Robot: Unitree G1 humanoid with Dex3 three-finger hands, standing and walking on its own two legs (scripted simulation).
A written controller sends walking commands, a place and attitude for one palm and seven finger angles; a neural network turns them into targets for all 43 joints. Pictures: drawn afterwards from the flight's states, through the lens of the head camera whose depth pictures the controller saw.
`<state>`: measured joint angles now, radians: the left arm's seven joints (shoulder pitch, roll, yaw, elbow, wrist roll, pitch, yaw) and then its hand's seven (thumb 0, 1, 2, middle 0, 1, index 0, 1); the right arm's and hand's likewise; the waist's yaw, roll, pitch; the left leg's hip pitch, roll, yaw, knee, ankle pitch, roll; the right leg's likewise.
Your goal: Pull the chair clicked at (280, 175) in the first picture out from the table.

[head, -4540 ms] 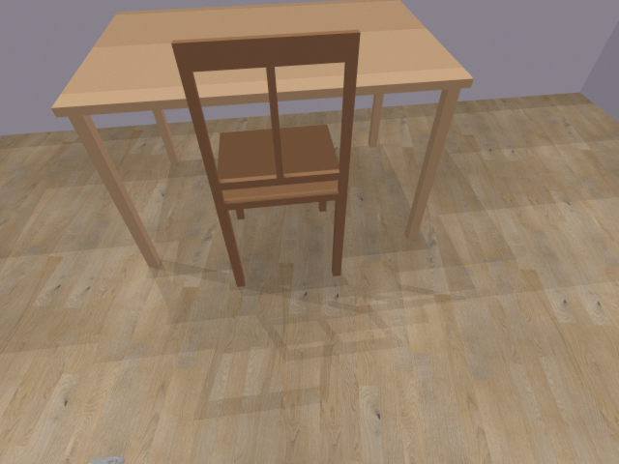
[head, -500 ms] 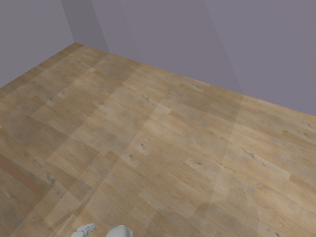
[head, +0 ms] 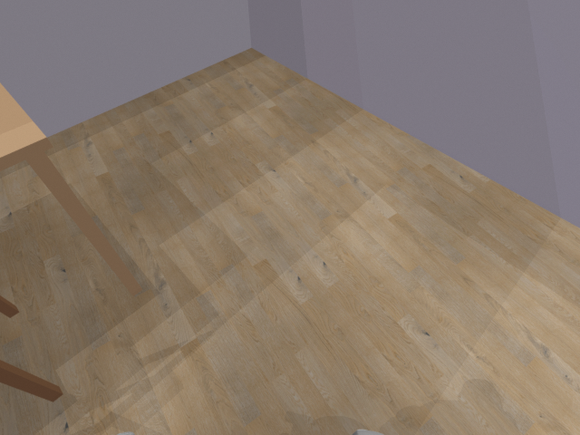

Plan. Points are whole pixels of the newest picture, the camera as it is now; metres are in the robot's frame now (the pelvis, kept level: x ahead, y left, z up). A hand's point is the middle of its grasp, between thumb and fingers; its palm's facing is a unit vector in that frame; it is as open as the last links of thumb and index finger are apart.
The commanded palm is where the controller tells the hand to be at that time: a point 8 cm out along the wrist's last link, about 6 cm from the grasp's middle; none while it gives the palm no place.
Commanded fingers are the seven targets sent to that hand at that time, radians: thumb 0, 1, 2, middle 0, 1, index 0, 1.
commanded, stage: turn to face it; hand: left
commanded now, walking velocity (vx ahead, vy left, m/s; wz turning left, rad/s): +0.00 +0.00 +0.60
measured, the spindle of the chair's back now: out of the picture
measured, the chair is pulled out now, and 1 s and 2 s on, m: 0.00 0.00 0.00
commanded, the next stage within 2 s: take the last steps up to it in 1.20 s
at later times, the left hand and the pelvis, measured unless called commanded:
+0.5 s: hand out of the picture -0.06 +0.20 -0.19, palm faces +0.39 -0.89 -0.22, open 7.4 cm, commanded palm none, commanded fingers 0.00 0.90 0.90 -0.20 -0.30 -0.20 -0.30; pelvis -0.02 -0.01 -0.01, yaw +20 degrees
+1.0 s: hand out of the picture -0.03 +0.21 -0.14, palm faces +0.57 -0.76 -0.30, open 7.4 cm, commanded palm none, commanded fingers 0.00 0.90 0.90 -0.20 -0.30 -0.20 -0.30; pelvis -0.02 -0.03 -0.01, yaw +36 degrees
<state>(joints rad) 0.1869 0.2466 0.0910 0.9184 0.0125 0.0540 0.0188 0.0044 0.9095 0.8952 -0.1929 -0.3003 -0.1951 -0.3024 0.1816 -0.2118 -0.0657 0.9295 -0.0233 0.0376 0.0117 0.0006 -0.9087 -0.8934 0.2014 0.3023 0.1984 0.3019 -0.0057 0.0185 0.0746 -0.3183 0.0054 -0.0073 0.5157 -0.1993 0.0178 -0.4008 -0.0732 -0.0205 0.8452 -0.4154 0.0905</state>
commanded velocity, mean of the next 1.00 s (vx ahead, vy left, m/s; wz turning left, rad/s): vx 0.00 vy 0.00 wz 0.56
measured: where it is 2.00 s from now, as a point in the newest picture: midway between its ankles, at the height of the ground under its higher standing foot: outside the picture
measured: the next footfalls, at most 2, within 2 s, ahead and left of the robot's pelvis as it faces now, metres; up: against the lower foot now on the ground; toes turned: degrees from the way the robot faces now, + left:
right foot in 0.08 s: +0.05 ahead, -0.15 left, +0.00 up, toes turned -1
left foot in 0.48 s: -0.02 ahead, +0.11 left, +0.00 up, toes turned +26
